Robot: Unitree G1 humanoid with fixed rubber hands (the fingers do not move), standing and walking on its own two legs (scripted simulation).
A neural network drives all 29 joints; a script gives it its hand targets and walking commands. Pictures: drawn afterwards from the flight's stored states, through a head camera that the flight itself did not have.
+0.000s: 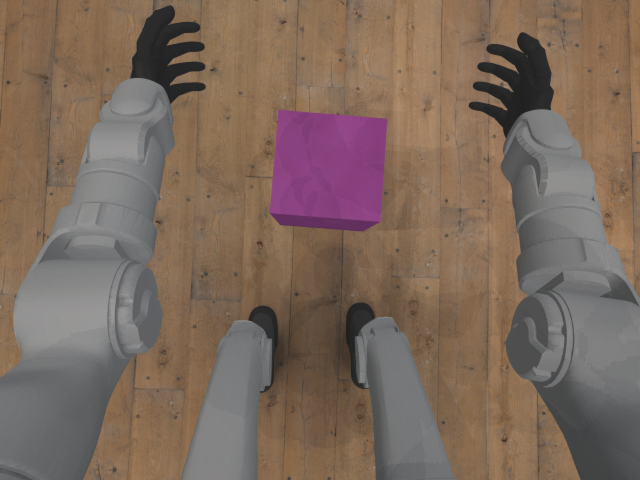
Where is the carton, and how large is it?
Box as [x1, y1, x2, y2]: [270, 110, 386, 230]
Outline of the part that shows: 278,110 270,203 270,213 280,224 351,230 363,230 378,222 380,219 386,119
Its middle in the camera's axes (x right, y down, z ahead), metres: +0.02 -0.13 +0.86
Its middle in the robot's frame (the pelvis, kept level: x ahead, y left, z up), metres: +0.52 -0.03 -0.52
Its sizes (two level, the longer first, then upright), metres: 0.210 0.200 0.250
